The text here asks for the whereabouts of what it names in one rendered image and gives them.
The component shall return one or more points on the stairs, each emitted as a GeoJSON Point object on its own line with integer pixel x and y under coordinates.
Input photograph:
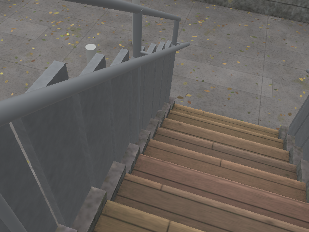
{"type": "Point", "coordinates": [205, 172]}

